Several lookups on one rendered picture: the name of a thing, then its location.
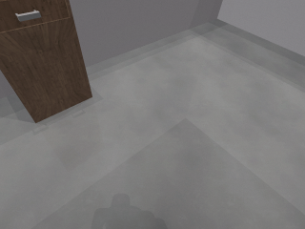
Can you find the drawer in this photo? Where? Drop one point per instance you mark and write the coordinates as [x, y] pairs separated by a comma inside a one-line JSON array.
[[50, 10]]

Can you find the cabinet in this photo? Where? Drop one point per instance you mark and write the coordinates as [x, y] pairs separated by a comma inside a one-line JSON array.
[[45, 67]]

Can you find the handle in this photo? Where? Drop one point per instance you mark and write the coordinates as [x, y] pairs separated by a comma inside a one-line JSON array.
[[28, 15]]

